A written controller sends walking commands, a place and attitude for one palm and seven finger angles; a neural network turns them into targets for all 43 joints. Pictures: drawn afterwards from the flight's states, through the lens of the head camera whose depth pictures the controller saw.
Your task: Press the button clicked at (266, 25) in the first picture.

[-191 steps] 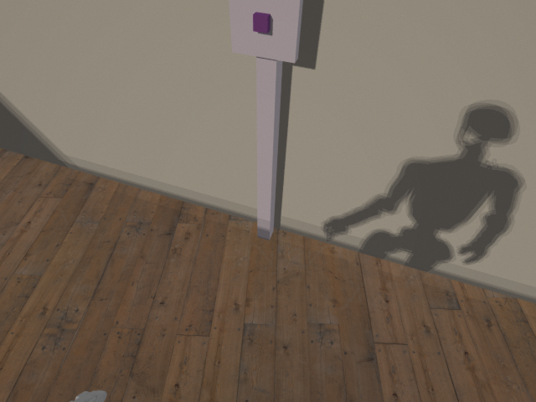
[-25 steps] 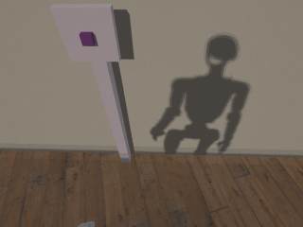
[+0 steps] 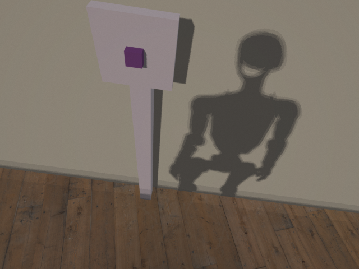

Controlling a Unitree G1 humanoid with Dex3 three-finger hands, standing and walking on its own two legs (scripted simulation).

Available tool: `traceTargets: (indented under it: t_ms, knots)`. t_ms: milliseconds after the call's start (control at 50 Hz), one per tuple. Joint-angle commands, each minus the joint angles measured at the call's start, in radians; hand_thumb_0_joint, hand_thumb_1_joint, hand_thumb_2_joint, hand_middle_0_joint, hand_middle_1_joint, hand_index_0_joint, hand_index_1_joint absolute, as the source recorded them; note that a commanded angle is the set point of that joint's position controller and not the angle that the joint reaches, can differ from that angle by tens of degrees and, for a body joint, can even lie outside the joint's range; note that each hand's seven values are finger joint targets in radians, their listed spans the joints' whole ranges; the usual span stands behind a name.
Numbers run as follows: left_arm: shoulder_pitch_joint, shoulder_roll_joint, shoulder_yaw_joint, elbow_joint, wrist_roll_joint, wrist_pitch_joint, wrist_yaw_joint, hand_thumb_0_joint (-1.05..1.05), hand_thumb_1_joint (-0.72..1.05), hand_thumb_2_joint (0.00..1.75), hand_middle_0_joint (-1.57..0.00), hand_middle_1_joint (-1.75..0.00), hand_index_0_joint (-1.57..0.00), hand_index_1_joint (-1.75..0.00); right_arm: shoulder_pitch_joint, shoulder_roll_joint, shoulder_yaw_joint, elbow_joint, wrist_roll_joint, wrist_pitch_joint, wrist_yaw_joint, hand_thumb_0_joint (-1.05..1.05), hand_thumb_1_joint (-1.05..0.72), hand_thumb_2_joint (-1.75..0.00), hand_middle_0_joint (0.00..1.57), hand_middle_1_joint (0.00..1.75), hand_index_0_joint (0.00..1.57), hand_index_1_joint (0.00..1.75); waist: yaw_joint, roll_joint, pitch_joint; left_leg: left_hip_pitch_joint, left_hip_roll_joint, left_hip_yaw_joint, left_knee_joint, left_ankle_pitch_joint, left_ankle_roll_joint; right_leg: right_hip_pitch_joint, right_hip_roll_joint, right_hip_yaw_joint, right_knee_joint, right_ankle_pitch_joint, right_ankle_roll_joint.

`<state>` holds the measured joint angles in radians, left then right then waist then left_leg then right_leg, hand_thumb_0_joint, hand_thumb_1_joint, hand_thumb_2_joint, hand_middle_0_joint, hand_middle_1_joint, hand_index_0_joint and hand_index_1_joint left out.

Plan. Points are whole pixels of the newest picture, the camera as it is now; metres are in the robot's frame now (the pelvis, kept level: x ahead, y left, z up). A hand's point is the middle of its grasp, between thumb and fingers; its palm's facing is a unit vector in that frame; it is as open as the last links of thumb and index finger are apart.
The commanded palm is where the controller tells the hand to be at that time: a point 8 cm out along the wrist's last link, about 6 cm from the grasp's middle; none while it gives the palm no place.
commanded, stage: come to a stop and stand still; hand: left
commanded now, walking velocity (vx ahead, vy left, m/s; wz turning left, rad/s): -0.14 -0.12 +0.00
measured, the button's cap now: (134, 56) +0.51 +0.16 +0.18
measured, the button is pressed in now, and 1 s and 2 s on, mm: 0 0 0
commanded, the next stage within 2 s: look again from close up in 0.72 s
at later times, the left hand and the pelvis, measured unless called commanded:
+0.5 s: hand out of the picture +0.01 +0.12 -0.17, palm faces +0.00 -0.97 -0.23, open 7.3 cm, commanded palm none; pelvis -0.04 -0.06 -0.01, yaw +0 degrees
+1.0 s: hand out of the picture -0.08 +0.11 -0.18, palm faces +0.01 -0.98 -0.18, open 7.4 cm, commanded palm none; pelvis -0.05 -0.05 -0.01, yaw +0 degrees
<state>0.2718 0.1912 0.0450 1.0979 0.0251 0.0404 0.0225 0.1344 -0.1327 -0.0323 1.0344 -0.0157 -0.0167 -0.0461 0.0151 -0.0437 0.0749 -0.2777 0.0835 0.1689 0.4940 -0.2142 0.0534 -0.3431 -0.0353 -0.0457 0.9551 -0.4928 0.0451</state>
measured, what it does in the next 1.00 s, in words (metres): steps on the spot: right foot, then left foot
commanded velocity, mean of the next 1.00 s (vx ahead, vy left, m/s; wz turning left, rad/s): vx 0.00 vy -0.01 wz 0.00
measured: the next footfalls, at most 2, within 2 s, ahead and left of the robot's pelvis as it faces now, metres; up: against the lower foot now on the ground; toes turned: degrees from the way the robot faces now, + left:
right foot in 0.32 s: +0.00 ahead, -0.18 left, +0.00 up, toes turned -5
left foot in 0.54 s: +0.00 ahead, +0.06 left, +0.00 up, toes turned +5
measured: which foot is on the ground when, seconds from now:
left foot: down 0.00-0.34, up 0.36-0.52, down 0.54-1.00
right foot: up 0.00-0.30, down 0.32-1.00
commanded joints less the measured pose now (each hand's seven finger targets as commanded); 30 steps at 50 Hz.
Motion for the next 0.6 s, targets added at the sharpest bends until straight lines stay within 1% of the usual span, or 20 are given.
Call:
traceTargets:
  t_ms: [0, 80, 140, 180, 220, 240, 260, 280, 300, 320, 340, 380, 420, 440, 480, 500, 520, 540, 560, 580]
  knots:
    - [0.047, 0.07, 0.037, -0.084, 0.001, 0.008, 0.005, 0.0, 0.9, 0.9, -0.2, -0.3, -0.2, -0.3, 0.126, -0.205, -0.054, -0.013, -0.001, 0.008, -0.019, 0.0, -0.9, -0.9, 0.2, 0.3, 0.2, 0.3, -0.035, 0.161, -0.162, 0.242, 0.283, -0.179, -0.11, 0.82, 0.106, -0.162, -0.009, 0.075, 0.204, 0.057, 0.009]
    - [0.024, 0.059, 0.039, -0.118, 0.001, 0.021, -0.001, 0.0, 0.9, 0.9, -0.2, -0.3, -0.2, -0.3, 0.093, -0.195, -0.06, -0.032, -0.004, 0.008, -0.011, 0.0, -0.9, -0.9, 0.2, 0.3, 0.2, 0.3, -0.031, 0.197, -0.164, 0.193, 0.27, -0.172, -0.131, 0.615, 0.111, -0.137, -0.015, 0.065, 0.126, 0.078, 0.012]
    - [0.01, 0.047, 0.032, -0.133, 0.001, 0.02, -0.003, 0.0, 0.9, 0.9, -0.2, -0.3, -0.2, -0.3, 0.066, -0.203, -0.067, -0.04, -0.01, 0.014, 0.002, 0.0, -0.9, -0.9, 0.2, 0.3, 0.2, 0.3, -0.03, 0.245, -0.137, 0.123, 0.26, -0.176, -0.168, 0.362, 0.103, -0.065, -0.03, 0.027, -0.032, 0.065, 0.001]
    - [-0.002, 0.037, 0.025, -0.137, 0.0, 0.01, -0.004, 0.0, 0.9, 0.9, -0.2, -0.3, -0.2, -0.3, 0.069, -0.208, -0.07, -0.037, -0.015, 0.02, 0.011, 0.0, -0.9, -0.9, 0.2, 0.3, 0.2, 0.3, -0.036, 0.256, -0.11, 0.061, 0.254, -0.208, -0.188, 0.217, 0.095, 0.004, -0.026, -0.001, -0.154, 0.053, -0.012]
    - [0.045, 0.038, 0.022, -0.123, -0.002, -0.002, -0.002, 0.0, 0.9, 0.9, -0.2, -0.3, -0.2, -0.3, 0.051, -0.217, -0.073, -0.04, -0.014, 0.027, 0.019, 0.0, -0.9, -0.9, 0.2, 0.3, 0.2, 0.3, -0.012, 0.244, -0.114, 0.009, 0.238, -0.215, -0.174, 0.068, 0.07, 0.096, -0.02, -0.02, -0.305, 0.111, -0.024]
    - [0.086, 0.042, 0.021, -0.107, 0.0, -0.01, -0.001, 0.0, 0.9, 0.9, -0.2, -0.3, -0.2, -0.3, 0.048, -0.213, -0.072, -0.041, -0.01, 0.031, 0.022, 0.0, -0.9, -0.9, 0.2, 0.3, 0.2, 0.3, 0.008, 0.2, -0.113, -0.039, 0.203, -0.188, -0.139, -0.017, 0.039, 0.172, -0.01, -0.048, -0.424, 0.208, -0.021]
    - [0.107, 0.073, 0.022, -0.098, 0.005, -0.019, 0.003, 0.0, 0.9, 0.9, -0.2, -0.3, -0.2, -0.3, 0.064, -0.18, -0.069, -0.04, -0.002, 0.034, 0.028, 0.0, -0.9, -0.9, 0.2, 0.3, 0.2, 0.3, 0.013, 0.113, -0.104, -0.096, 0.143, -0.148, -0.068, -0.088, -0.003, 0.234, -0.033, -0.023, -0.543, 0.269, -0.023]
    - [0.076, 0.135, 0.022, -0.112, 0.013, -0.034, 0.008, 0.0, 0.9, 0.9, -0.2, -0.3, -0.2, -0.3, 0.092, -0.107, -0.053, -0.05, 0.008, 0.041, 0.032, 0.0, -0.9, -0.9, 0.2, 0.3, 0.2, 0.3, -0.01, -0.112, -0.064, -0.156, 0.046, -0.073, 0.082, -0.216, -0.069, 0.17, -0.203, 0.191, -0.693, 0.186, -0.081]
    - [0.007, 0.186, 0.021, -0.139, 0.008, -0.033, 0.01, 0.0, 0.9, 0.9, -0.2, -0.3, -0.2, -0.3, 0.064, -0.072, -0.037, -0.073, 0.007, 0.05, 0.041, 0.0, -0.9, -0.9, 0.2, 0.3, 0.2, 0.3, -0.011, -0.216, -0.018, -0.156, -0.004, -0.088, 0.192, -0.304, -0.079, 0.023, -0.318, 0.299, -0.78, 0.081, -0.152]
    - [-0.023, 0.186, 0.025, -0.153, 0.008, -0.035, 0.011, 0.0, 0.9, 0.9, -0.2, -0.3, -0.2, -0.3, 0.038, -0.092, -0.039, -0.08, 0.001, 0.061, 0.042, 0.0, -0.9, -0.9, 0.2, 0.3, 0.2, 0.3, 0.006, -0.221, -0.014, -0.131, -0.005, -0.136, 0.279, -0.299, -0.066, -0.056, -0.308, 0.309, -0.806, -0.003, -0.182]
    - [-0.053, 0.174, 0.024, -0.15, 0.007, -0.039, 0.013, 0.0, 0.9, 0.9, -0.2, -0.3, -0.2, -0.3, 0.044, -0.099, -0.038, -0.071, -0.002, 0.064, 0.041, 0.0, -0.9, -0.9, 0.2, 0.3, 0.2, 0.3, -0.006, -0.259, 0.014, -0.134, -0.008, -0.159, 0.325, -0.26, -0.056, -0.077, -0.273, 0.298, -0.799, 0.001, -0.185]
    - [-0.118, 0.127, 0.014, -0.149, 0.004, -0.04, 0.013, 0.0, 0.9, 0.9, -0.2, -0.3, -0.2, -0.3, 0.132, -0.101, -0.035, -0.018, -0.001, 0.055, 0.041, 0.0, -0.9, -0.9, 0.2, 0.3, 0.2, 0.3, -0.05, -0.177, 0.005, -0.087, -0.009, -0.137, 0.346, -0.172, -0.06, -0.047, -0.197, 0.152, -0.731, 0.133, -0.164]
    - [-0.087, 0.111, 0.011, -0.136, -0.001, -0.041, 0.01, 0.0, 0.9, 0.9, -0.2, -0.3, -0.2, -0.3, 0.154, -0.087, -0.028, 0.0, 0.0, 0.049, 0.037, 0.0, -0.9, -0.9, 0.2, 0.3, 0.2, 0.3, -0.038, -0.134, -0.005, -0.065, -0.014, -0.121, 0.3, -0.159, -0.069, -0.009, -0.179, 0.113, -0.692, 0.206, -0.159]
    - [-0.063, 0.101, 0.013, -0.122, -0.002, -0.042, 0.011, 0.0, 0.9, 0.9, -0.2, -0.3, -0.2, -0.3, 0.153, -0.081, -0.023, 0.002, -0.001, 0.045, 0.033, 0.0, -0.9, -0.9, 0.2, 0.3, 0.2, 0.3, -0.031, -0.11, -0.01, -0.047, -0.012, -0.118, 0.22, -0.155, -0.073, 0.015, -0.178, 0.123, -0.673, 0.242, -0.166]
    - [-0.042, 0.098, 0.008, -0.098, -0.009, -0.041, 0.012, 0.0, 0.9, 0.9, -0.2, -0.3, -0.2, -0.3, 0.186, -0.067, -0.013, 0.023, 0.0, 0.036, 0.027, 0.0, -0.9, -0.9, 0.2, 0.3, 0.2, 0.3, -0.033, -0.072, -0.014, 0.049, -0.012, -0.117, 0.044, -0.068, -0.074, 0.005, -0.163, 0.119, -0.64, 0.223, -0.144]
    - [-0.036, 0.084, 0.003, -0.087, -0.015, -0.04, 0.011, 0.0, 0.9, 0.9, -0.2, -0.3, -0.2, -0.3, 0.218, -0.071, -0.009, 0.041, 0.001, 0.026, 0.024, 0.0, -0.9, -0.9, 0.2, 0.3, 0.2, 0.3, -0.04, -0.004, -0.023, 0.105, 0.005, -0.15, -0.054, 0.021, -0.065, -0.014, -0.139, 0.106, -0.605, 0.205, -0.116]
    - [-0.009, 0.06, -0.002, -0.08, -0.021, -0.039, 0.008, 0.0, 0.9, 0.9, -0.2, -0.3, -0.2, -0.3, 0.211, -0.094, -0.003, 0.047, -0.001, 0.014, 0.02, 0.0, -0.9, -0.9, 0.2, 0.3, 0.2, 0.3, -0.018, 0.085, -0.017, 0.096, 0.061, -0.228, -0.123, 0.091, -0.044, 0.003, -0.083, 0.079, -0.574, 0.228, -0.081]
    - [0.011, 0.049, -0.003, -0.076, -0.022, -0.04, 0.006, 0.0, 0.9, 0.9, -0.2, -0.3, -0.2, -0.3, 0.185, -0.119, -0.004, 0.041, -0.001, 0.009, 0.016, 0.0, -0.9, -0.9, 0.2, 0.3, 0.2, 0.3, 0.003, 0.092, -0.026, 0.049, 0.097, -0.252, -0.149, 0.071, -0.03, 0.061, -0.058, 0.066, -0.581, 0.251, -0.059]
    - [0.024, 0.047, -0.005, -0.055, -0.021, -0.037, 0.007, 0.0, 0.9, 0.9, -0.2, -0.3, -0.2, -0.3, 0.161, -0.128, -0.006, 0.055, 0.0, 0.003, 0.015, 0.0, -0.9, -0.9, 0.2, 0.3, 0.2, 0.3, 0.014, 0.175, -0.039, 0.011, 0.104, -0.27, -0.165, 0.055, -0.022, 0.117, -0.057, 0.042, -0.56, 0.292, -0.048]
    - [0.015, 0.055, -0.004, -0.043, -0.019, -0.038, 0.008, 0.0, 0.9, 0.9, -0.2, -0.3, -0.2, -0.3, 0.162, -0.115, -0.003, 0.06, 0.0, 0.0, 0.016, 0.0, -0.9, -0.9, 0.2, 0.3, 0.2, 0.3, 0.009, 0.186, -0.046, -0.019, 0.095, -0.26, -0.197, 0.041, -0.025, 0.179, -0.052, 0.026, -0.54, 0.319, -0.043]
